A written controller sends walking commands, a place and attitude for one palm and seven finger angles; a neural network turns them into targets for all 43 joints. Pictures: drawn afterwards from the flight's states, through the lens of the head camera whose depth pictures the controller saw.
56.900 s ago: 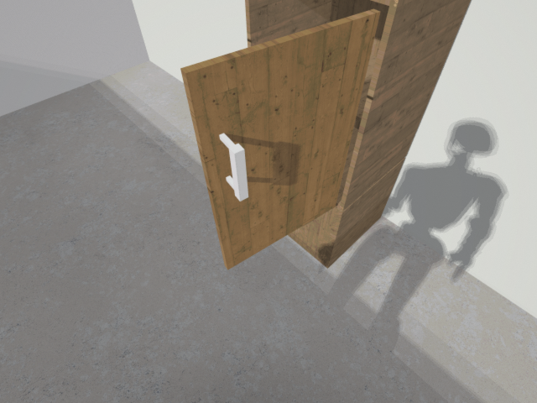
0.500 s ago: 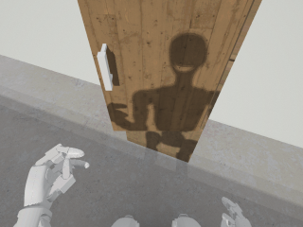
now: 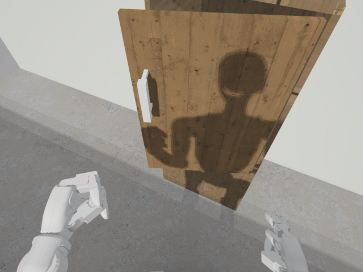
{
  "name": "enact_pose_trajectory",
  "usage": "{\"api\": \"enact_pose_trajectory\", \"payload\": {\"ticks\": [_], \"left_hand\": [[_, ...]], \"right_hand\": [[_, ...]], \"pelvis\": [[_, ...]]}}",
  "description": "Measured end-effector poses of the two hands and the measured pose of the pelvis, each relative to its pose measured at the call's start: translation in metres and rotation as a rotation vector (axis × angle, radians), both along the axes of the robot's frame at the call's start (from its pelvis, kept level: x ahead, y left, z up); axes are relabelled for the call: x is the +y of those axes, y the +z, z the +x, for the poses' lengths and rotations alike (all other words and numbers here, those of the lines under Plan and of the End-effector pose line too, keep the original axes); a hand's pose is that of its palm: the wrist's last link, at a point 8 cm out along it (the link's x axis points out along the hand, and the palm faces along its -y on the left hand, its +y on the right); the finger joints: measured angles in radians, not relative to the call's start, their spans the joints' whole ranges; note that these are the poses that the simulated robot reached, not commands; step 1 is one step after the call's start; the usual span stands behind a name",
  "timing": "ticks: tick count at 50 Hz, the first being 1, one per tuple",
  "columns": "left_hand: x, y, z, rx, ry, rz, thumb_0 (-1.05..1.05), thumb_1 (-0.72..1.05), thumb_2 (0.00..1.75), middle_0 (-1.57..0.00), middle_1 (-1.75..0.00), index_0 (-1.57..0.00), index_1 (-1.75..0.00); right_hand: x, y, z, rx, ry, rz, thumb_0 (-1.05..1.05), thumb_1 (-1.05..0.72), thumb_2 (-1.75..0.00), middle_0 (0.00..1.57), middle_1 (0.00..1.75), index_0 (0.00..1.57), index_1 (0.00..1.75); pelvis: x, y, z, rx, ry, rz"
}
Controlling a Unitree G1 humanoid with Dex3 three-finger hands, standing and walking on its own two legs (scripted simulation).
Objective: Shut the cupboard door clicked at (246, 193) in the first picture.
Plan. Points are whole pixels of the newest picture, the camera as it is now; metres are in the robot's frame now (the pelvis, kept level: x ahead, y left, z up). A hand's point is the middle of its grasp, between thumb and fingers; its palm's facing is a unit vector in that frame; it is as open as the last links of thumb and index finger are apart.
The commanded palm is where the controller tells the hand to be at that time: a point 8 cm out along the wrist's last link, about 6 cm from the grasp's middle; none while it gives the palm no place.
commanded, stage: raise the hand and make a fist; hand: left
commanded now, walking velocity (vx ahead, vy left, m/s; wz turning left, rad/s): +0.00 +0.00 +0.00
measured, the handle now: (146, 96) +0.50 +0.14 +0.10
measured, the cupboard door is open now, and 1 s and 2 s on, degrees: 22 22 22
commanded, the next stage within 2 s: bring the fist close to the handle in 0.56 s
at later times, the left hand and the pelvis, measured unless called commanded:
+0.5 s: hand (111, 200) +0.22 +0.15 +0.10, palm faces +0.07 -1.00 -0.06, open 3.1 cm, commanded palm +0.20 +0.20 +0.10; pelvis -0.01 -0.04 +0.01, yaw +0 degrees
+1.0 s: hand (132, 172) +0.28 +0.13 +0.10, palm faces -0.05 -1.00 -0.02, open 3.1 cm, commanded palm +0.26 +0.19 +0.10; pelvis -0.01 -0.02 +0.01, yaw +0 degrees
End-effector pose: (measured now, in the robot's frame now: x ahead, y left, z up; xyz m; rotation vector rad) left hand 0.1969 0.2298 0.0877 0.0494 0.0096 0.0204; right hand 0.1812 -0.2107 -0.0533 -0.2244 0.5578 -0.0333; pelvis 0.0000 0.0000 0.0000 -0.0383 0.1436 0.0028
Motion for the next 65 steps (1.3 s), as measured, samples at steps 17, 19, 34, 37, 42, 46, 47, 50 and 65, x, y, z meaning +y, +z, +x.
{"api": "enact_pose_trajectory", "payload": {"ticks": [17, 19, 34, 37, 42, 46, 47, 50, 65], "left_hand": [[-0.022, 0.015, 0.010, 0.021, -0.016, -0.009, 0.02, 0.90, 0.90, -1.29, -1.50, -1.30, -1.50], [-0.027, 0.008, 0.008, 0.055, -0.020, -0.012, 0.02, 0.90, 0.90, -1.29, -1.50, -1.30, -1.50], [-0.035, 0.012, -0.001, 0.008, -0.012, -0.001, 0.02, 0.90, 0.90, -1.30, -1.50, -1.30, -1.50], [-0.031, 0.009, 0.001, 0.027, -0.001, -0.002, 0.02, 0.90, 0.90, -1.30, -1.50, -1.30, -1.50], [-0.022, 0.020, 0.022, -0.071, 0.047, -0.004, 0.02, 0.90, 0.90, -1.30, -1.50, -1.30, -1.50], [-0.030, 0.023, 0.048, -0.091, -0.006, -0.016, 0.02, 0.90, 0.90, -1.30, -1.50, -1.30, -1.50], [-0.034, 0.022, 0.053, -0.077, -0.028, -0.018, 0.02, 0.90, 0.90, -1.30, -1.50, -1.30, -1.50], [-0.045, 0.015, 0.068, -0.016, -0.076, -0.027, 0.02, 0.90, 0.90, -1.30, -1.50, -1.30, -1.50], [-0.047, 0.021, 0.109, -0.054, -0.027, -0.021, 0.02, 0.91, 0.90, -1.29, -1.50, -1.30, -1.50]], "right_hand": [[-0.046, -0.009, -0.036, 0.078, -0.079, 0.000, 0.01, -0.90, -0.90, 0.21, 0.30, 0.20, 0.30], [-0.053, -0.007, -0.038, 0.075, -0.089, -0.008, 0.01, -0.90, -0.90, 0.21, 0.30, 0.20, 0.30], [-0.058, -0.003, -0.029, 0.032, -0.071, 0.001, 0.01, -0.90, -0.90, 0.21, 0.30, 0.20, 0.30], [-0.055, -0.003, -0.028, 0.032, -0.073, 0.000, 0.01, -0.90, -0.90, 0.21, 0.30, 0.20, 0.30], [-0.047, -0.007, -0.028, 0.050, -0.057, -0.006, 0.01, -0.90, -0.90, 0.21, 0.30, 0.20, 0.30], [-0.042, -0.010, -0.031, 0.070, -0.058, -0.001, 0.01, -0.90, -0.90, 0.21, 0.30, 0.20, 0.30], [-0.041, -0.011, -0.032, 0.074, -0.063, 0.001, 0.01, -0.90, -0.90, 0.21, 0.30, 0.20, 0.30], [-0.039, -0.012, -0.036, 0.091, -0.082, 0.008, 0.01, -0.90, -0.90, 0.21, 0.30, 0.20, 0.30], [-0.039, -0.020, -0.050, 0.192, -0.105, 0.002, 0.01, -0.90, -0.90, 0.21, 0.30, 0.20, 0.30]], "pelvis": [[-0.026, 0.012, -0.003, -0.044, -0.010, 0.031], [-0.029, 0.012, -0.004, -0.045, -0.014, 0.036], [-0.037, 0.012, -0.009, -0.056, -0.011, 0.040], [-0.036, 0.013, -0.009, -0.057, -0.011, 0.040], [-0.032, 0.012, -0.011, -0.056, -0.001, 0.033], [-0.027, 0.012, -0.011, -0.047, -0.001, 0.031], [-0.025, 0.012, -0.010, -0.045, -0.003, 0.032], [-0.021, 0.014, -0.007, -0.039, -0.011, 0.035], [-0.014, 0.016, -0.002, -0.031, -0.021, 0.034]]}}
